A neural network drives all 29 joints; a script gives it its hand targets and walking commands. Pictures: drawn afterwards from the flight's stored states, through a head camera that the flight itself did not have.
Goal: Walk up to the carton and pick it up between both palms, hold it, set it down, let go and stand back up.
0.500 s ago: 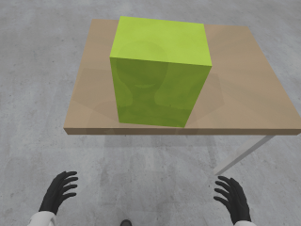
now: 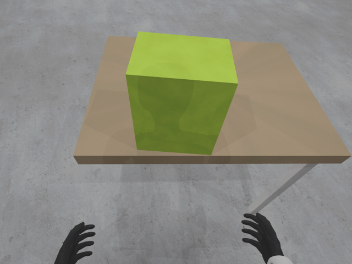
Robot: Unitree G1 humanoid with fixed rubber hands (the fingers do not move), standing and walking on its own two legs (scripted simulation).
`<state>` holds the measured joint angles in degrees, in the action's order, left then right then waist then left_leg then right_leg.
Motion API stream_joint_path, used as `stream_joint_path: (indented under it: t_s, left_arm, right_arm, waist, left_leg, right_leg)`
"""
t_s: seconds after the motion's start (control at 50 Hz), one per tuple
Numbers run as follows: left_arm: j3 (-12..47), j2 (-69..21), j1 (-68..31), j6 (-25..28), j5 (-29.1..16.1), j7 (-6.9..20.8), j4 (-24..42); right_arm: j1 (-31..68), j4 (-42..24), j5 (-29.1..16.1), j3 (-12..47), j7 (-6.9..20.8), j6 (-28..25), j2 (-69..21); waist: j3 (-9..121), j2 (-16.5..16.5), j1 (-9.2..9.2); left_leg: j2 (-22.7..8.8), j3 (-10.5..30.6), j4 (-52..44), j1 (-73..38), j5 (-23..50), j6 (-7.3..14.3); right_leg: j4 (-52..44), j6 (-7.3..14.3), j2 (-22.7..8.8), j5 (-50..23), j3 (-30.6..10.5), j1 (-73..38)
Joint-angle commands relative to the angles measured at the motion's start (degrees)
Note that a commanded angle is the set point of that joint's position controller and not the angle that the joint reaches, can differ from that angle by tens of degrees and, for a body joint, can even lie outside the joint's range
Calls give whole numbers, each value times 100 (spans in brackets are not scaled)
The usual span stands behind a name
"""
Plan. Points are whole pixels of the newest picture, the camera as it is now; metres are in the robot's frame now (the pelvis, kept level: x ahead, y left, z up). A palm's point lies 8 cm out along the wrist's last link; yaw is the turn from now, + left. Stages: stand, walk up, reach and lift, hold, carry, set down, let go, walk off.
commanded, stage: set down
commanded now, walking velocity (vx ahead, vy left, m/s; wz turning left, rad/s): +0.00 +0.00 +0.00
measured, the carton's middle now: (178, 99) +0.51 +0.01 +0.07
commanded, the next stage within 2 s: let go in 0.26 s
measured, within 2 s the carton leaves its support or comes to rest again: neither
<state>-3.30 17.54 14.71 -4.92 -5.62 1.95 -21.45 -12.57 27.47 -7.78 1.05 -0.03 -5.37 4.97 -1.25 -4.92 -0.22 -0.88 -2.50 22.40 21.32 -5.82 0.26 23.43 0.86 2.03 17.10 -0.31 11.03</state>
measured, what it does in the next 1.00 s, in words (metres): stands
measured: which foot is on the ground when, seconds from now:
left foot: down 0.00-1.00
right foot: down 0.00-1.00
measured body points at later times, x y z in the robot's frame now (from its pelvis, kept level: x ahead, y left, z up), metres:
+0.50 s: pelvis +0.01 -0.02 +0.00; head +0.08 +0.01 +0.44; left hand +0.16 +0.23 -0.11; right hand +0.18 -0.23 -0.09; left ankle +0.06 +0.12 -0.74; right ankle -0.06 -0.10 -0.74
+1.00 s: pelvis +0.02 -0.02 +0.00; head +0.03 -0.01 +0.45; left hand +0.15 +0.25 -0.11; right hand +0.18 -0.26 -0.10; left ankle +0.06 +0.12 -0.74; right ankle -0.06 -0.10 -0.74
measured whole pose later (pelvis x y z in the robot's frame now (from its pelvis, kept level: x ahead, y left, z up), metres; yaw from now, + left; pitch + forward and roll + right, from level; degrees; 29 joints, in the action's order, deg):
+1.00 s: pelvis +0.02 -0.02 +0.00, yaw +0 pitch +6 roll +1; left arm -3.3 16.3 14.7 1.2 1.6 0.4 -40.1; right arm -8.1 46.1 -2.3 1.1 -0.3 -5.0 11.5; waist 6.5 -3.3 -0.2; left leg -1.6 -2.5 22.5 21.2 -7.7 -1.0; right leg 23.4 2.8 2.8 18.8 -0.4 11.0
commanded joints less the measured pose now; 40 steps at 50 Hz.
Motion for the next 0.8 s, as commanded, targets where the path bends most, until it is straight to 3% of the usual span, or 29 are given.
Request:
stream_joint_path:
  t_s: [0.0,0.04,0.06,0.08,0.1,0.12,0.16,0.18,0.2,0.22,0.24,0.26,0.3,0.48,0.5,0.56,0.58,0.6,0.64,0.7,0.72,0.76,0.78]
  left_arm:
    - [493,393,-307,152,218,-231,458]
    - [449,415,-308,225,195,-245,406]
    - [456,437,-357,239,202,-255,488]
    - [453,330,-301,216,308,-284,290]
    - [428,364,-362,229,286,-313,317]
    - [473,299,-357,210,337,-333,221]
    - [362,433,-387,257,275,-280,174]
    - [324,517,-319,335,245,-263,374]
    - [308,407,-269,351,286,-263,228]
    - [323,324,-312,356,370,-317,303]
    - [318,424,-195,372,301,-293,334]
    - [322,227,-291,318,480,-340,117]
    - [263,206,-170,329,461,-297,-48]
    - [124,232,-266,438,497,-300,26]
    - [111,264,-291,473,530,-310,62]
    - [85,266,-181,477,552,-318,28]
    - [154,188,-231,474,609,-342,-10]
    - [131,130,-101,446,625,-323,-188]
    - [181,120,-146,451,620,-342,-136]
    - [147,230,-275,487,497,-312,-65]
    - [118,226,-230,512,518,-334,-30]
    - [129,142,-157,480,606,-349,-220]
    - [-235,1006,235,664,822,-287,-902]
  right_arm:
    - [498,145,608,-529,80,-367,1340]
    - [452,-82,608,-464,78,-472,1262]
    - [490,48,644,-512,78,-517,1282]
    - [559,291,632,-508,138,-522,1373]
    - [646,188,626,-489,166,-563,1394]
    - [635,367,654,-516,199,-555,1436]
    - [628,353,680,-428,131,-594,1360]
    - [503,210,604,-353,85,-682,1291]
    - [507,498,616,-370,97,-716,1342]
    - [574,627,601,-381,155,-756,1441]
    - [469,514,565,-358,129,-762,1362]
    - [697,873,564,-426,217,-788,1593]
    - [632,842,577,-365,212,-861,1599]
    - [585,893,553,-225,186,-1032,1586]
    - [657,985,523,-228,196,-1040,1554]
    - [567,987,506,-196,200,-1078,1571]
    - [663,1145,491,-228,224,-1079,1587]
    - [636,1151,522,-141,239,-1052,1612]
    - [700,1292,511,-224,256,-1071,1688]
    - [737,1183,545,-233,206,-1119,1653]
    - [760,1091,544,-180,217,-1173,1652]
    - [768,1359,549,-211,247,-1146,1690]
    - [-97,1668,1140,-461,27,-432,2142]
  waist:
    - [896,1226,37]
    - [997,1126,91]
    - [1082,1092,43]
    - [994,1261,95]
    - [1088,1145,149]
    - [984,1231,122]
    - [999,961,93]
    - [1117,984,63]
    - [1107,956,103]
    - [1064,1155,156]
    - [1179,1067,63]
    - [1035,1195,132]
    - [1155,979,155]
    - [1261,844,120]
    - [1228,991,107]
    - [1292,962,119]
    - [1231,1129,91]
    - [1131,948,120]
    - [1255,1071,86]
    - [1249,844,80]
    - [1381,856,144]
    - [1218,978,94]
    - [2588,1519,13]
  left_leg:
    - [-366,128,-10,-3587,128,-263]
    - [-322,120,53,-3554,176,-220]
    - [-327,141,80,-3677,287,-264]
    - [-335,135,52,-3706,330,-285]
    - [-331,136,66,-3676,251,-250]
    - [-354,136,49,-3731,291,-258]
    - [-243,31,164,-3600,364,-159]
    - [-167,5,196,-3675,566,-185]
    - [-184,34,227,-3679,704,-191]
    - [-209,74,209,-3682,806,-233]
    - [-174,76,220,-3644,744,-216]
    - [-221,117,237,-3710,829,-268]
    - [-196,56,256,-3740,890,-223]
    - [-115,75,360,-3697,1118,-177]
    - [-117,109,345,-3679,1086,-201]
    - [-133,93,394,-3714,1122,-154]
    - [-130,129,371,-3724,1080,-202]
    - [-145,126,355,-3703,1087,-148]
    - [-181,102,417,-3756,1177,-166]
    - [-139,76,397,-3576,1022,-83]
    - [-148,91,433,-3629,1198,-83]
    - [-164,114,410,-3639,1094,-87]
    - [-969,688,724,-2980,2275,417]
  right_leg:
    - [-758,-98,-194,-558,48,1703]
    - [-757,-144,-246,-695,21,1655]
    - [-722,-149,-215,-820,50,1677]
    - [-742,-92,-198,-748,44,1695]
    - [-742,-98,-170,-667,47,1733]
    - [-738,-89,-180,-736,47,1771]
    - [-692,-186,-242,-1199,-9,1663]
    - [-707,-241,-287,-1512,-40,1530]
    - [-649,-212,-215,-1627,4,1626]
    - [-650,-172,-164,-1577,51,1690]
    - [-690,-195,-222,-1618,-9,1619]
    - [-638,-168,-130,-1650,65,1834]
    - [-701,-174,-145,-1694,38,1703]
    - [-597,-261,-184,-2374,-3,1557]
    - [-614,-240,-183,-2336,-5,1637]
    - [-602,-253,-220,-2423,-16,1589]
    - [-629,-207,-177,-2250,10,1663]
    - [-642,-205,-206,-2317,-14,1637]
    - [-643,-199,-181,-2345,11,1722]
    - [-642,-261,-225,-2433,-44,1619]
    - [-584,-249,-199,-2622,-29,1581]
    - [-634,-233,-215,-2570,-38,1665]
    - [219,-31,-664,-1734,-389,119]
